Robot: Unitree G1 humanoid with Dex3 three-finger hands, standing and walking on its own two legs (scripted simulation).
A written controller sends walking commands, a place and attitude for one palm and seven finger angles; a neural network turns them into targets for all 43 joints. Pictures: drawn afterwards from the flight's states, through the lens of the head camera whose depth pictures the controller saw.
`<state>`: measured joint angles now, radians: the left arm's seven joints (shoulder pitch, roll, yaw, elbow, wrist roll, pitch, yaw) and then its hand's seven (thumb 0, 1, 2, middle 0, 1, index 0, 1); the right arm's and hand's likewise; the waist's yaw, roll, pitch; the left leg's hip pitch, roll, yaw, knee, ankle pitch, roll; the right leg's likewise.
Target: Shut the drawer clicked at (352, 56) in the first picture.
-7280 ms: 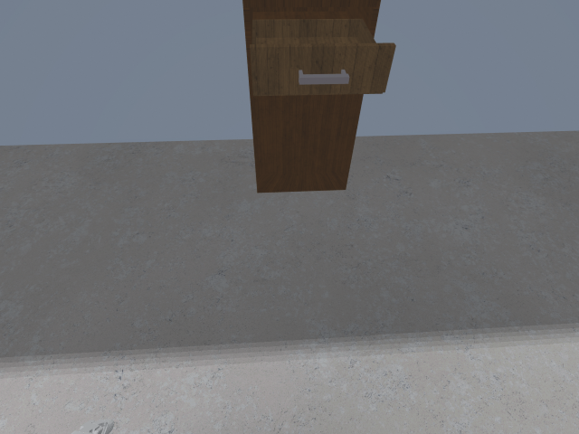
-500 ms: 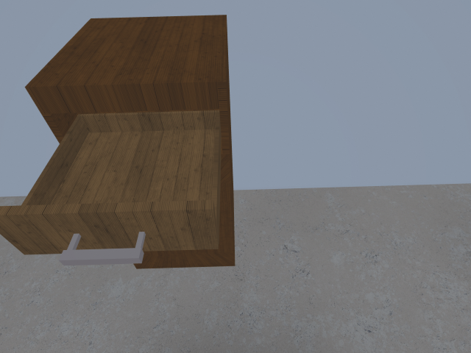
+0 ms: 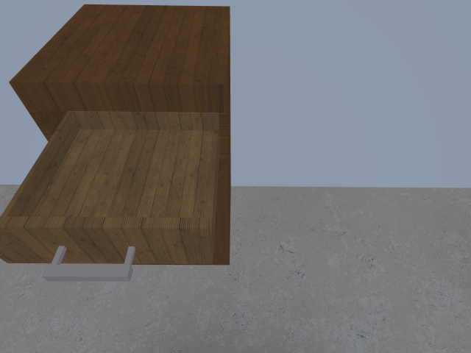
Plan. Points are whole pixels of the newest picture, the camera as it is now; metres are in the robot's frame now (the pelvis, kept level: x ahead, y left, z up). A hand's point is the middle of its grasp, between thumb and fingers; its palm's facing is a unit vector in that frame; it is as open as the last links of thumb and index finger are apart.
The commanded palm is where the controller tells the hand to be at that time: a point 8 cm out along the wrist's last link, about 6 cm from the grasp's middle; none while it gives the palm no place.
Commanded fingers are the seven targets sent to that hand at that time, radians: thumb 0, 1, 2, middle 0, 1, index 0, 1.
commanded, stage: come to a stop and stand still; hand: left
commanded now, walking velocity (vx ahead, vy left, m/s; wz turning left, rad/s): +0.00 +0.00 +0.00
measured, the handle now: (92, 262) +0.26 +0.27 +0.00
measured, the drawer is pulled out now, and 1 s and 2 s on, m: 0.30 0.30 0.30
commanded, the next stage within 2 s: look again from close up in 0.58 s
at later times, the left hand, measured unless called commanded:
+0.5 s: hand out of the picture +0.02 +0.18 -0.18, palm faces +0.03 -0.98 -0.20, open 7.4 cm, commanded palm none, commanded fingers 0.00 0.90 0.90 -0.20 -0.30 -0.20 -0.30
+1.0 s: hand out of the picture +0.01 +0.17 -0.18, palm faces +0.05 -0.98 -0.18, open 7.4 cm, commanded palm none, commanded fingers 0.00 0.90 0.90 -0.20 -0.30 -0.20 -0.30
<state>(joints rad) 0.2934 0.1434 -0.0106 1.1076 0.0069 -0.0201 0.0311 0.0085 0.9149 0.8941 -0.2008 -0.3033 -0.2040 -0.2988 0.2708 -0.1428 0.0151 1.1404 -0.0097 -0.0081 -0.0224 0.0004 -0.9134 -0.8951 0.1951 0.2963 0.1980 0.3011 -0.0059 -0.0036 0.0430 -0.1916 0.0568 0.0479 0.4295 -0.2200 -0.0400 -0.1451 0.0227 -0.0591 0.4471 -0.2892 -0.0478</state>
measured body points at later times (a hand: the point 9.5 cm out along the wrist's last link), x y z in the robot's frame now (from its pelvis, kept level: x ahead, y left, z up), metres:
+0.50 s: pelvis +0.03 +0.01 +0.00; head +0.04 +0.01 +0.45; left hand +0.02 +0.23 -0.16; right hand +0.04 -0.21 -0.16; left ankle +0.00 +0.15 -0.74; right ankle -0.03 -0.08 -0.74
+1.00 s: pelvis +0.03 +0.01 +0.00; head +0.04 +0.01 +0.45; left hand +0.01 +0.22 -0.16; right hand +0.01 -0.20 -0.16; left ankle +0.00 +0.15 -0.74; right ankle -0.03 -0.08 -0.74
